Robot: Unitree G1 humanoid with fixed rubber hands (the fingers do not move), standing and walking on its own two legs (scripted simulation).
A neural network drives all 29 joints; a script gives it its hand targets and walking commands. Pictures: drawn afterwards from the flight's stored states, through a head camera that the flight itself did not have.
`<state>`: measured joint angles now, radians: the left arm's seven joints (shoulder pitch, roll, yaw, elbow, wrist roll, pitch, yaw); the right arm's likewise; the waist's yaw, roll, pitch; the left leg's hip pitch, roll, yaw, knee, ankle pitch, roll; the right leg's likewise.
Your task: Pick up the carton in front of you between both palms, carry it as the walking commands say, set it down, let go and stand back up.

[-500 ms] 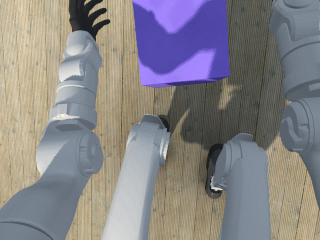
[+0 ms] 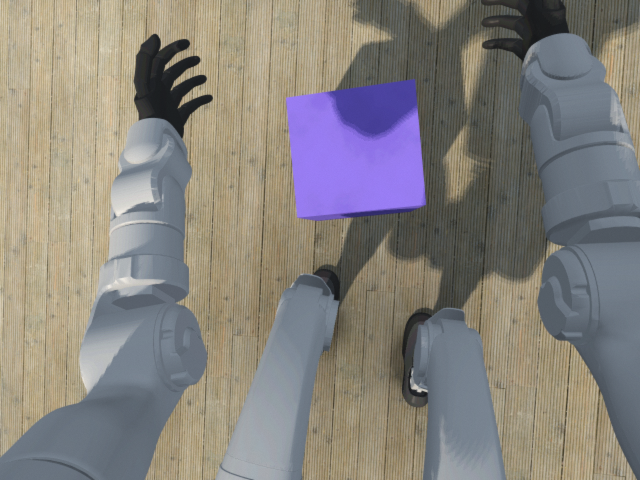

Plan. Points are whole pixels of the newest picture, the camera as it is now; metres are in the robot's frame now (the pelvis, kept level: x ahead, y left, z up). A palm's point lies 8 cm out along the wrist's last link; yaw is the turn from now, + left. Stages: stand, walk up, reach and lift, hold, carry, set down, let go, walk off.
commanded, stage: set down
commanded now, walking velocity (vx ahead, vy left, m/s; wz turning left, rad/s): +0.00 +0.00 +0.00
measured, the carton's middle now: (357, 163) +0.48 +0.09 -0.45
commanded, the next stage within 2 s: let go in 0.12 s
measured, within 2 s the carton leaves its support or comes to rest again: neither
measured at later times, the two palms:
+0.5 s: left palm (81, 162) +0.37 +0.28 +0.03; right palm (635, 146) +0.44 -0.13 +0.02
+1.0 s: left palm out of the picture +0.25 +0.25 +0.13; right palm out of the picture +0.32 -0.20 +0.12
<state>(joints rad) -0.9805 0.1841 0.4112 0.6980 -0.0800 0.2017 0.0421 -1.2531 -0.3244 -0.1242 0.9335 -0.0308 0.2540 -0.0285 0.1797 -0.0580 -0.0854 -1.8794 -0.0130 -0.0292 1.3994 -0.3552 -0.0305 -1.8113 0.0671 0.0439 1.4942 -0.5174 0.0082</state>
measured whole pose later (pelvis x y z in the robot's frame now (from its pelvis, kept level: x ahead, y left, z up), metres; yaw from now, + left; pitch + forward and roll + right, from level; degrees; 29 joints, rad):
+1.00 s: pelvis +0.10 +0.01 +0.20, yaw +2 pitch +8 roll +1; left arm 0.22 0.21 0.02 0.40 -0.03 0.03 -0.07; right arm 0.08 -0.17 -0.09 0.53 -0.05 0.00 0.00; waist 0.06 0.02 0.03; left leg -0.40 -0.03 -0.05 0.48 -0.21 0.00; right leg -0.31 0.01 0.06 0.50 -0.33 0.00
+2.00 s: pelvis +0.10 +0.03 +0.20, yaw +0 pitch -2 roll -1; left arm 0.25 0.31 0.06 0.70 0.02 0.00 0.03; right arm 0.19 -0.27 -0.08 0.77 -0.03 -0.02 -0.03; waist -0.01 -0.05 0.03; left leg -0.23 -0.03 -0.02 0.54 -0.27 0.03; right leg -0.11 0.00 0.07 0.48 -0.33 0.03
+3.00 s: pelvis +0.08 +0.03 +0.21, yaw +1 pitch -4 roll +0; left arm 0.23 0.35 0.03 0.90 0.00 -0.02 0.04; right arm 0.16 -0.31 -0.04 0.97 0.00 -0.01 -0.02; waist -0.01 -0.03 0.05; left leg -0.19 -0.03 -0.03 0.43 -0.18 0.02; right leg -0.08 0.00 0.06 0.40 -0.27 0.03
